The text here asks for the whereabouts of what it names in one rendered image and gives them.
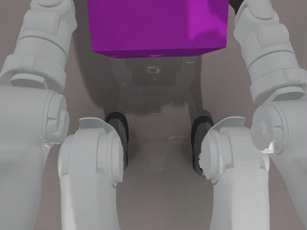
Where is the robot right hand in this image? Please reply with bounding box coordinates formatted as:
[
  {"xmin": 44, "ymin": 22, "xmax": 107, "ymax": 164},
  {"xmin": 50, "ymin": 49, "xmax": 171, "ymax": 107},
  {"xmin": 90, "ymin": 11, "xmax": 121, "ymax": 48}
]
[{"xmin": 228, "ymin": 0, "xmax": 244, "ymax": 15}]

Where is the left robot upper arm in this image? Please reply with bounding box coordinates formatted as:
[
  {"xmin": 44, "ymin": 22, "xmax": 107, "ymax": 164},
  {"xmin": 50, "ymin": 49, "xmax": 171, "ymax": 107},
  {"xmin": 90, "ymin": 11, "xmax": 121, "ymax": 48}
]
[{"xmin": 0, "ymin": 84, "xmax": 70, "ymax": 230}]

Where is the left robot forearm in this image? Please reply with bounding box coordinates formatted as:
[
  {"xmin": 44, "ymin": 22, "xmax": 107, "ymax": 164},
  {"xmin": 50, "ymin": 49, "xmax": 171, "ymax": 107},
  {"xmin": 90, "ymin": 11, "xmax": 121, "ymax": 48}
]
[{"xmin": 0, "ymin": 0, "xmax": 78, "ymax": 94}]

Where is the carton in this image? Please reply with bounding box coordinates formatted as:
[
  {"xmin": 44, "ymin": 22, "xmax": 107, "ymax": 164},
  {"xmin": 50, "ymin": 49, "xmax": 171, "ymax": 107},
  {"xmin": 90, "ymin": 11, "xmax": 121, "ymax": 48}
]
[{"xmin": 86, "ymin": 0, "xmax": 229, "ymax": 58}]

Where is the right robot upper arm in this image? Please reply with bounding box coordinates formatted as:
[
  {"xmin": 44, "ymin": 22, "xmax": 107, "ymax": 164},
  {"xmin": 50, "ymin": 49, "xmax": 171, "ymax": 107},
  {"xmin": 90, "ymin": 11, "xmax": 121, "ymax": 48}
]
[{"xmin": 249, "ymin": 99, "xmax": 307, "ymax": 230}]

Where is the right robot foot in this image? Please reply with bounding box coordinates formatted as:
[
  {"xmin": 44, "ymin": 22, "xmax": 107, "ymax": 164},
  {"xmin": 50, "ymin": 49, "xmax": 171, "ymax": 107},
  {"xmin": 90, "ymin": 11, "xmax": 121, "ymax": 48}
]
[{"xmin": 191, "ymin": 116, "xmax": 214, "ymax": 177}]

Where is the left robot foot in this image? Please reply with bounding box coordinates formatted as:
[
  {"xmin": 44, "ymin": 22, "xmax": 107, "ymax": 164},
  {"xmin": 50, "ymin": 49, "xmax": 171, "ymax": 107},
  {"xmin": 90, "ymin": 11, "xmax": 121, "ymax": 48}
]
[{"xmin": 106, "ymin": 112, "xmax": 130, "ymax": 171}]

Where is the right robot forearm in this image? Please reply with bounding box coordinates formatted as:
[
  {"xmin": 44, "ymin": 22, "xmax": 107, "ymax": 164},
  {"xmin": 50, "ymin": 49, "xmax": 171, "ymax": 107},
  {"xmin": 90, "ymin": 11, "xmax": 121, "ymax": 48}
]
[{"xmin": 233, "ymin": 0, "xmax": 307, "ymax": 106}]

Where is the robot foot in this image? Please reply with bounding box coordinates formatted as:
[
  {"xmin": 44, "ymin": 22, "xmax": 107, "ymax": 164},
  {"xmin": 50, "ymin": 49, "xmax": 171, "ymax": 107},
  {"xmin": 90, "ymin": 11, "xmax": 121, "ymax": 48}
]
[
  {"xmin": 106, "ymin": 112, "xmax": 130, "ymax": 171},
  {"xmin": 191, "ymin": 116, "xmax": 214, "ymax": 177}
]

